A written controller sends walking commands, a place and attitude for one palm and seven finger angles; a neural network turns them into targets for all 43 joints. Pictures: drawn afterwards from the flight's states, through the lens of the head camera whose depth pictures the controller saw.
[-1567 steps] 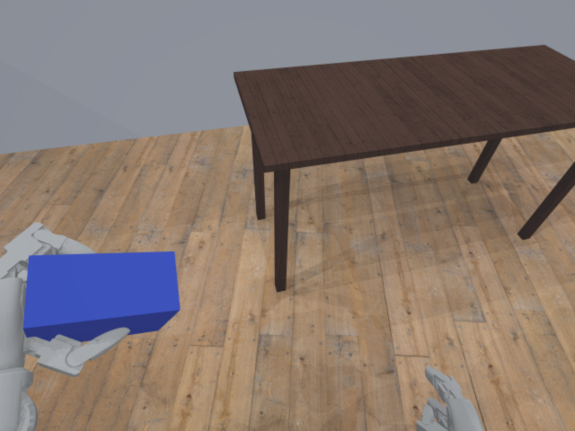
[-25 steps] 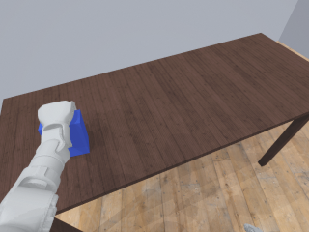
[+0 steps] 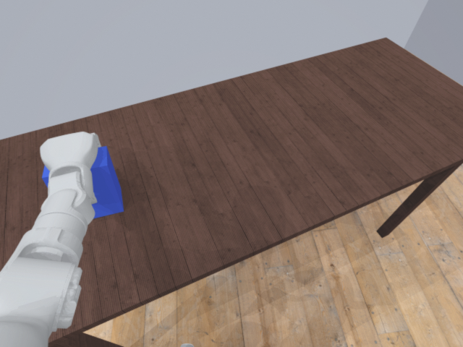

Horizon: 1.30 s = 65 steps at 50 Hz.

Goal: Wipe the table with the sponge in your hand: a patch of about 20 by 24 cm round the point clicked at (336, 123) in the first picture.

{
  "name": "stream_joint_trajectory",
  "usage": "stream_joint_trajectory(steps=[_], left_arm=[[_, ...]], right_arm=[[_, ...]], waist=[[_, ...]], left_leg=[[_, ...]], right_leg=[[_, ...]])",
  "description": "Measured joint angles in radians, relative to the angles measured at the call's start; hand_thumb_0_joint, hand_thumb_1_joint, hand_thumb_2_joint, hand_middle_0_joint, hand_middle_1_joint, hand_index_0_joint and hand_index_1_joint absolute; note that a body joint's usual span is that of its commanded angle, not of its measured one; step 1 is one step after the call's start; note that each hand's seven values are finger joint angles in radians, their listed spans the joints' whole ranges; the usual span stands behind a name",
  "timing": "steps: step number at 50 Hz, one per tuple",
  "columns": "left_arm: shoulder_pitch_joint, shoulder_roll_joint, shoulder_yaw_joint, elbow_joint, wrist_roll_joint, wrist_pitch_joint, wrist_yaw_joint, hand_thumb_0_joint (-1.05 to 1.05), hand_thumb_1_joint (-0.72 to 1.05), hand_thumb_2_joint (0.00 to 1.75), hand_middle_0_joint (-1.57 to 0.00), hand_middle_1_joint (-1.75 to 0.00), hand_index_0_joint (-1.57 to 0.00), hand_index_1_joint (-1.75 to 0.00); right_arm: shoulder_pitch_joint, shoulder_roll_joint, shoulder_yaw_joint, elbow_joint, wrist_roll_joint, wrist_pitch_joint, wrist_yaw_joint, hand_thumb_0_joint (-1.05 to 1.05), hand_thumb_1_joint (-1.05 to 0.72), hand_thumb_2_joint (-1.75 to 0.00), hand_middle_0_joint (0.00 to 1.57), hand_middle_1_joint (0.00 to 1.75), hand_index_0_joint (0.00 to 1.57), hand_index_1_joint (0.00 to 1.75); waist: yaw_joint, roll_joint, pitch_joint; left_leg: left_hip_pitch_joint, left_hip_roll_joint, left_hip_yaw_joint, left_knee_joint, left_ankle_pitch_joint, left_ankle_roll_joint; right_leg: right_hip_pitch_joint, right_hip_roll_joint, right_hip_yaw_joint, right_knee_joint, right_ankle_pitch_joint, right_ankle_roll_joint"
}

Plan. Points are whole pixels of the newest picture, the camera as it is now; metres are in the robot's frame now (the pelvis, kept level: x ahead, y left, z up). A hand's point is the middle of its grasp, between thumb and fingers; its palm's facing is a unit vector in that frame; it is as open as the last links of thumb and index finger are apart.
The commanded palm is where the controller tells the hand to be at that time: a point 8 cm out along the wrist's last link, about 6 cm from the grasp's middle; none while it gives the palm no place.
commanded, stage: slide back across to the first lane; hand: left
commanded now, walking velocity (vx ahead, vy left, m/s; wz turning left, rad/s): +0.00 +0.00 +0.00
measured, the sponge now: (91, 193) +0.41 +0.30 -0.01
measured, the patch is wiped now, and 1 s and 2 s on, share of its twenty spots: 1.00 1.00 1.00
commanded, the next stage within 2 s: wipe back along the first lane in 0.54 s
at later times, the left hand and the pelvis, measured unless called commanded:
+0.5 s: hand (52, 176) +0.41 +0.34 +0.05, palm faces -0.09 -0.02 -1.00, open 10.3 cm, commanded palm +0.37 +0.35 +0.10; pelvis +0.02 +0.02 +0.01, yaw +0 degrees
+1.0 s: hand (35, 197) +0.36 +0.36 +0.05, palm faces -0.07 -0.01 -1.00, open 10.4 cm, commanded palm +0.33 +0.34 +0.08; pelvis +0.04 +0.02 +0.01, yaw +1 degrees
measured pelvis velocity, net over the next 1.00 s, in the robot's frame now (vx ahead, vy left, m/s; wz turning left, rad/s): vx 0.04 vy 0.02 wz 0.02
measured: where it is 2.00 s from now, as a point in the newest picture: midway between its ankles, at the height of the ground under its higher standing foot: outside the picture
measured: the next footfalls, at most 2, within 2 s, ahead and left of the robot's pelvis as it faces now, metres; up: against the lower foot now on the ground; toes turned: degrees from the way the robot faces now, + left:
none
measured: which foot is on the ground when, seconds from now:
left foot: down 0.00-1.00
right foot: down 0.00-1.00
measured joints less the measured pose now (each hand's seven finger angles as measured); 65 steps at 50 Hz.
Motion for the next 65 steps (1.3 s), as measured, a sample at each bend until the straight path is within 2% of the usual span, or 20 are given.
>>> stream_joint_trajectory(steps=[9, 15, 37, 45, 65], left_arm=[[0.061, -0.003, 0.034, -0.063, -0.001, 0.002, 0.016, 0.01, -0.56, 1.05, -0.72, -1.29, -0.77, -1.29], [0.086, 0.009, 0.042, -0.086, -0.004, 0.012, 0.002, 0.02, -0.56, 1.04, -0.72, -1.29, -0.76, -1.29], [0.293, 0.063, 0.084, -0.293, -0.022, -0.038, -0.062, 0.01, -0.55, 1.04, -0.7, -1.3, -0.74, -1.31], [0.382, 0.037, 0.062, -0.402, -0.045, -0.003, -0.049, 0.0, -0.54, 1.04, -0.69, -1.31, -0.73, -1.31], [0.532, -0.02, 0.008, -0.591, -0.057, 0.078, -0.032, 0.0, -0.51, 1.02, -0.67, -1.31, -0.71, -1.32]], right_arm=[[0.002, 0.01, 0.003, -0.009, 0.007, 0.009, 0.008, 0.01, -0.9, -0.9, 0.2, 0.3, 0.2, 0.3], [-0.007, 0.01, 0.007, -0.018, 0.009, 0.009, 0.01, 0.01, -0.9, -0.9, 0.2, 0.3, 0.2, 0.3], [-0.046, -0.004, -0.006, -0.048, 0.003, 0.02, 0.015, 0.01, -0.9, -0.9, 0.2, 0.3, 0.2, 0.3], [-0.059, -0.007, -0.008, -0.053, 0.005, 0.023, 0.015, 0.01, -0.9, -0.9, 0.2, 0.3, 0.2, 0.3], [-0.099, 0.007, 0.012, -0.081, 0.006, 0.014, 0.018, 0.01, -0.9, -0.9, 0.2, 0.3, 0.2, 0.3]], waist=[[-0.006, -0.011, 0.008], [-0.003, -0.018, 0.014], [0.041, -0.012, 0.019], [0.058, -0.008, 0.023], [0.085, 0.002, 0.024]], left_leg=[[0.049, -0.007, 0.017, -0.022, -0.001, 0.009], [0.082, -0.013, 0.022, -0.038, -0.002, 0.015], [0.156, -0.019, 0.014, -0.062, -0.028, 0.022], [0.177, -0.024, 0.01, -0.065, -0.033, 0.024], [0.221, -0.034, 0.01, -0.069, -0.039, 0.028]], right_leg=[[0.052, -0.01, 0.015, -0.035, 0.008, 0.013], [0.088, -0.017, 0.019, -0.059, 0.01, 0.018], [0.182, -0.025, 0.007, -0.116, -0.002, 0.021], [0.207, -0.029, 0.002, -0.122, -0.008, 0.022], [0.25, -0.04, 0.0, -0.119, -0.02, 0.022]])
